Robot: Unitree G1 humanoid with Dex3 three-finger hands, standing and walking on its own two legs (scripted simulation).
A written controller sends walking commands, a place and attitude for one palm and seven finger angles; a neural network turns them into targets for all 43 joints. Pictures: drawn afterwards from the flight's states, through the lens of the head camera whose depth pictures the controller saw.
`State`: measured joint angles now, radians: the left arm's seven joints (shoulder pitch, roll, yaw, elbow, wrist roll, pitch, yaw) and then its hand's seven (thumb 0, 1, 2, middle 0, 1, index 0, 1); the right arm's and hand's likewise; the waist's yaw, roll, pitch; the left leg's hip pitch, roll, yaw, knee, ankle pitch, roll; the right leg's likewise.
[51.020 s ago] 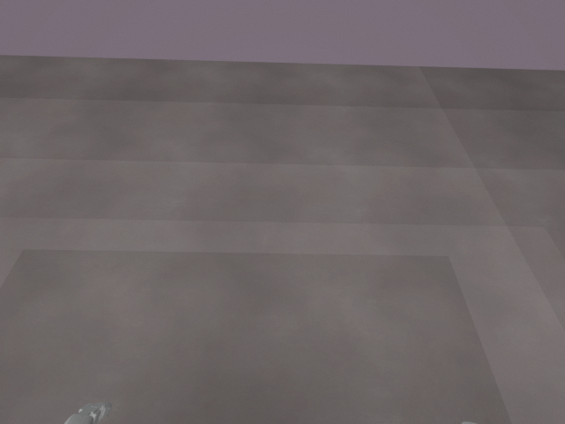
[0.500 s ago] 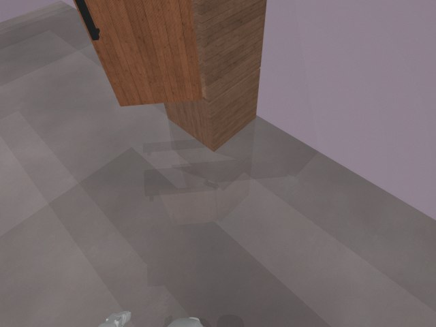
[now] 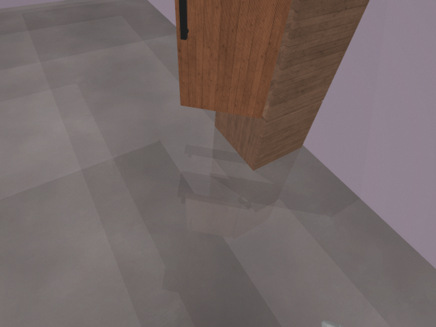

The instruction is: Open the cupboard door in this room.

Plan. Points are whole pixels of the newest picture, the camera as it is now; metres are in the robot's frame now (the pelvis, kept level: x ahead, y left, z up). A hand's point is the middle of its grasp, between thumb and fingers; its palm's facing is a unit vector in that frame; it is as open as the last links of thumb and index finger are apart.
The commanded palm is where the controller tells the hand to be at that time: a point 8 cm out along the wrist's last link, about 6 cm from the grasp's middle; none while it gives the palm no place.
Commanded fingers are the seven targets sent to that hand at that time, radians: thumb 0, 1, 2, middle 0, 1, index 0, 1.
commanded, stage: take the last steps up to it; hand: left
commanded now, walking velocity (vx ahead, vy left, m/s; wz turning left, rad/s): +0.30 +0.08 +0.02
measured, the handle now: (184, 16) +1.05 +0.24 +0.07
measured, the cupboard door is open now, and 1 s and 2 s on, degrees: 48 48 48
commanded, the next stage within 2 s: come to a stop and stand still in 1.00 s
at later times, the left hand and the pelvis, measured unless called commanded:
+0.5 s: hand (159, 244) +0.31 +0.17 -0.16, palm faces -0.06 -0.99 -0.15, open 7.4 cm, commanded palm none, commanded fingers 0.00 0.90 0.90 -0.20 -0.30 -0.20 -0.30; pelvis +0.17 +0.02 -0.01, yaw +0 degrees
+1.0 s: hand (140, 252) +0.29 +0.22 -0.18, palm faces +0.13 -0.98 -0.15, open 7.3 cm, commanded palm none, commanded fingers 0.00 0.90 0.90 -0.20 -0.30 -0.20 -0.30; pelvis +0.38 +0.06 -0.01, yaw +1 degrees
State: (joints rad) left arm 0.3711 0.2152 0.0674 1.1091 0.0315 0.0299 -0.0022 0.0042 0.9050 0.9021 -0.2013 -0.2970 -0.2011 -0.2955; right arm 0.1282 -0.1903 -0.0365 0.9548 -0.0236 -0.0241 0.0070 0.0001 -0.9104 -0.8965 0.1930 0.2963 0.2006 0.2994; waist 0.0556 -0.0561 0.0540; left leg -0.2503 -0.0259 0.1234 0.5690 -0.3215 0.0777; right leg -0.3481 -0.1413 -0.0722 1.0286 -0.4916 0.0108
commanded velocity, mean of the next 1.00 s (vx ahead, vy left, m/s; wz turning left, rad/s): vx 0.28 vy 0.06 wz -0.02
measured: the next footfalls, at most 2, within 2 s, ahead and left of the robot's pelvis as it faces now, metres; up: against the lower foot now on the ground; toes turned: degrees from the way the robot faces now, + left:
right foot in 0.52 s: +0.28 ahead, -0.07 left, +0.00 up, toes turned -5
left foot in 1.00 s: +0.51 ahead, +0.17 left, +0.00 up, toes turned +7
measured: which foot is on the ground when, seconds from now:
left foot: down 0.00-0.54, up 0.56-0.98, down 1.00-1.00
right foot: up 0.00-0.50, down 0.52-1.00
